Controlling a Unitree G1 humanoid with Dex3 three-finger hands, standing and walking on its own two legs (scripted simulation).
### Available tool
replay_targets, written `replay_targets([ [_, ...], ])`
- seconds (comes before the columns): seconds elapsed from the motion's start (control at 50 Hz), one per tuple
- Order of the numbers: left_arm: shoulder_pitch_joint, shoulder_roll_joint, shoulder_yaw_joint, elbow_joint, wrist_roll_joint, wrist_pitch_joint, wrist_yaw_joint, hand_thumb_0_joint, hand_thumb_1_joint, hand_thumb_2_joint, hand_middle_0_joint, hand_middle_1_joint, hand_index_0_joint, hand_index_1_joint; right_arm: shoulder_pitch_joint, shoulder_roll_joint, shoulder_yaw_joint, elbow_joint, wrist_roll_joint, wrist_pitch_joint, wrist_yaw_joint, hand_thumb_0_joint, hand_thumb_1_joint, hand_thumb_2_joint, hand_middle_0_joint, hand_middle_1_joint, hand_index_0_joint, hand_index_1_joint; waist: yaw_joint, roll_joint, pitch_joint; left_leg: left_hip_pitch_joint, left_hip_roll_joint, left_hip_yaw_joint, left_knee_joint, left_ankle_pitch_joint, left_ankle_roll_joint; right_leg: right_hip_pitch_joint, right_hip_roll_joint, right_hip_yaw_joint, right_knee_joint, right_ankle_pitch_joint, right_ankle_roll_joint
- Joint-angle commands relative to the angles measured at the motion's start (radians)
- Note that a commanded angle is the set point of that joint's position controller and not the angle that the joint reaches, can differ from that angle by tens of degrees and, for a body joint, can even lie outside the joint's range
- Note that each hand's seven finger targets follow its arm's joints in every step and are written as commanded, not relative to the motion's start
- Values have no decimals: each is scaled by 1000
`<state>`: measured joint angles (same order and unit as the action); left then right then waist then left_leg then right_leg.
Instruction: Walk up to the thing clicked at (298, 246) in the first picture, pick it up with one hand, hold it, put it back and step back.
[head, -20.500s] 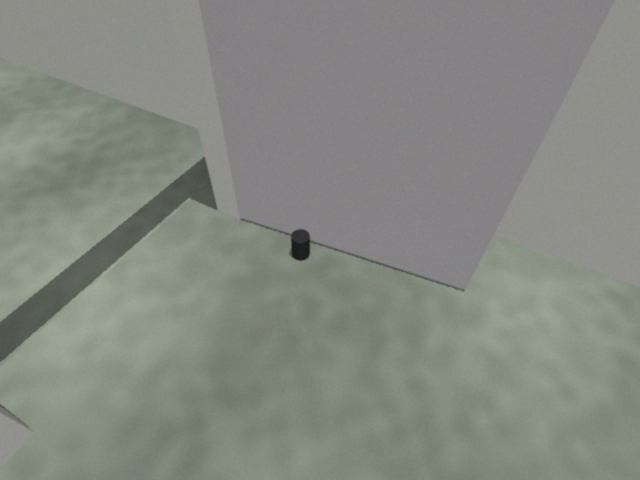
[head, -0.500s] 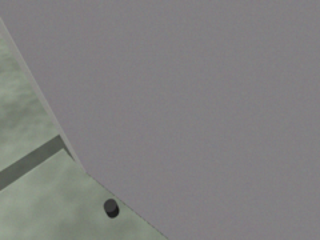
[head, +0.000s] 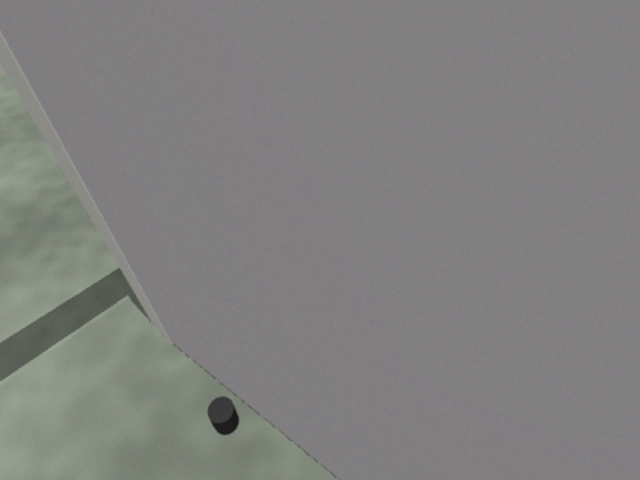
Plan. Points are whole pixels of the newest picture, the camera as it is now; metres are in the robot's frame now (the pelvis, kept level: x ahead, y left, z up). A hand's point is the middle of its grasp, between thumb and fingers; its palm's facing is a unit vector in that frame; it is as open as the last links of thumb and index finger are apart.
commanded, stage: stand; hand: left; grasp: from above
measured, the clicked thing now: (223, 416) +0.43 +0.28 -0.73
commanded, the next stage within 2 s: rise first in 0.56 s
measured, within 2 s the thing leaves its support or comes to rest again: neither
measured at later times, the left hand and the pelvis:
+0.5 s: hand out of the picture +0.07 +0.25 -0.16, palm faces -0.03 -0.94 -0.35, open 7.4 cm; pelvis +0.01 +0.00 +0.00, yaw +0 degrees
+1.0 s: hand out of the picture +0.16 +0.25 -0.18, palm faces -0.06 -0.92 -0.38, open 10.7 cm; pelvis -0.01 +0.01 -0.03, yaw -1 degrees
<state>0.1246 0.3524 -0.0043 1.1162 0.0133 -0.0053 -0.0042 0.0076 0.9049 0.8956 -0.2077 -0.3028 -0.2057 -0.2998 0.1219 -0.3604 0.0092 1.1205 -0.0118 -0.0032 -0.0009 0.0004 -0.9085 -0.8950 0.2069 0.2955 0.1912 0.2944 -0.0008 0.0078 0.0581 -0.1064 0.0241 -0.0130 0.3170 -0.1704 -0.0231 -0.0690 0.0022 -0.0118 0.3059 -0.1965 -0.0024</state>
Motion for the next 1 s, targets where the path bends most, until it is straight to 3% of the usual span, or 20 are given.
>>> replay_targets([
  [0.0, -33, 219, 47, -53, -4, -27, 13, 0, 900, 900, -200, -300, -200, -301, -32, -206, -40, -56, 1, -26, -8, 0, -900, -900, 200, 300, 200, 300, 0, -2, -68, 12, 109, -85, -46, 133, 39, -17, -135, 97, -54, 133, -17],
  [0.3, -32, 219, 46, -51, -5, -28, 14, 0, 900, 900, -200, -300, -200, -301, -29, -206, -41, -55, 5, -25, -8, 0, -900, -900, 200, 300, 200, 300, -1, -12, -66, 18, 104, -83, -37, 157, 39, -12, -137, 95, -54, 166, -19],
  [0.5, -34, 218, 49, -54, -5, -26, 15, 0, 900, 900, -200, -300, -200, -301, -32, -204, -40, -62, 3, -25, -12, 0, -900, -900, 200, 300, 200, 300, 1, -2, -100, 40, 110, -73, -19, 228, 42, 15, -143, 92, -32, 249, -22],
  [0.62, -24, 217, 48, -51, -6, -25, 15, 0, 900, 900, -200, -300, -200, -301, -34, -207, -40, -59, 5, -25, -11, 0, -900, -900, 200, 300, 200, 300, 4, -11, -76, 36, 108, -81, -32, 194, 39, -2, -135, 88, -43, 199, -19],
  [0.64, -28, 216, 48, -51, -5, -25, 15, 0, 850, 905, -201, -380, -200, -381, -34, -207, -40, -59, 4, -24, -11, 0, -951, -927, 201, 305, 202, 305, 2, -8, -71, 33, 107, -80, -31, 183, 39, -7, -136, 89, -47, 188, -18],
  [0.66, -379, 44, 51, -402, -55, -113, 27, 0, 770, 985, -198, -460, -163, -461, -22, -41, -9, -328, 68, -73, -31, 0, -998, -922, 199, 300, 199, 300, -121, 27, -19, -98, -36, 59, 46, 36, 34, -255, -11, 18, 39, 128, -2],
  [0.68, -529, 130, 85, -381, -50, -111, 36, 0, 690, 957, -190, -540, -164, -541, 3, -76, -19, -297, 70, -74, -43, 0, -951, -913, 199, 300, 199, 300, -84, -12, -73, -96, -38, 47, 64, 7, 40, -204, -13, 5, 49, 82, 3],
  [0.7, -287, 179, 121, -150, -29, -64, 37, 0, 610, 915, -165, -620, -163, -621, 67, -97, -31, -272, 72, -56, -51, 0, -917, -905, 199, 300, 199, 300, -56, -31, -32, -128, -34, 50, 73, -13, 38, -213, -2, -7, 53, 33, -5],
  [0.72, -229, 195, 141, -46, 2, -39, 21, 0, 530, 925, -127, -700, -137, -701, 72, -99, -52, -288, 61, -47, -51, 0, -919, -904, 199, 300, 199, 300, -48, -79, -72, -172, -40, 50, 126, -3, 45, -242, -7, -8, 87, 31, -5],
  [0.74, -299, 222, 156, -69, 24, -39, 6, 0, 450, 938, -97, -780, -111, -781, 83, -100, -63, -309, 54, -48, -52, 0, -899, -898, 199, 300, 200, 300, -41, -91, -118, -201, -39, 46, 172, 13, 50, -264, -6, -6, 134, 57, -5],
  [0.76, -307, 256, 191, -119, 53, -57, -4, 0, 370, 916, -99, -860, -126, -861, 93, -100, -85, -344, 36, -56, -51, 0, -920, -903, 199, 300, 200, 300, -17, -66, -233, -204, -40, 46, 210, 53, 47, -235, -12, -1, 189, 103, -7],
  [0.8, -115, 211, 207, -132, 78, -48, -8, 0, 210, 930, -50, -1020, -94, -984, 167, -78, -96, -369, 29, -57, -43, 0, -937, -907, 200, 300, 200, 300, 29, 4, -321, -246, -52, 46, 268, 116, 35, -228, -12, 0, 257, 152, -15],
  [0.82, -35, 206, 221, -129, 90, -28, -5, 0, 130, 930, -33, -1075, -82, -1024, 147, -82, -101, -419, 32, -62, -39, 0, -922, -902, 200, 300, 200, 300, 46, 25, -326, -256, -55, 49, 266, 115, 33, -216, -11, 3, 264, 147, -18],
  [0.9, -69, 186, 211, -212, 124, 68, 18, 0, -190, 974, -29, -1100, -58, -1068, 122, -76, -104, -501, 43, -58, -39, 0, -909, -899, 201, 300, 200, 300, 12, 5, -277, -291, -49, 39, 273, 76, 32, -274, 3, -6, 254, 97, -15],
  [0.92, -97, 168, 197, -252, 130, 83, 22, 0, -270, 975, -34, -1091, -58, -1066, 108, -70, -104, -523, 41, -63, -38, 0, -891, -894, 201, 300, 200, 300, 8, -7, -264, -309, -46, 39, 291, 57, 33, -303, 4, -7, 269, 74, -13],
  [0.94, -118, 184, 208, -279, 133, 95, 26, 0, -350, 967, -46, -1098, -66, -1076, 96, -71, -103, -540, 40, -68, -36, 0, -909, -900, 201, 300, 200, 300, 7, -22, -255, -330, -41, 35, 307, 38, 34, -330, 8, -10, 282, 46, -13],
  [0.98, -95, 163, 204, -301, 140, 118, 32, 0, -474, 953, -66, -1101, -85, -1080, 100, -69, -102, -559, 38, -79, -35, 0, -912, -901, 201, 300, 200, 299, 0, -16, -240, -369, -36, 35, 347, 1, 33, -386, 13, -13, 320, -1, -14],
])
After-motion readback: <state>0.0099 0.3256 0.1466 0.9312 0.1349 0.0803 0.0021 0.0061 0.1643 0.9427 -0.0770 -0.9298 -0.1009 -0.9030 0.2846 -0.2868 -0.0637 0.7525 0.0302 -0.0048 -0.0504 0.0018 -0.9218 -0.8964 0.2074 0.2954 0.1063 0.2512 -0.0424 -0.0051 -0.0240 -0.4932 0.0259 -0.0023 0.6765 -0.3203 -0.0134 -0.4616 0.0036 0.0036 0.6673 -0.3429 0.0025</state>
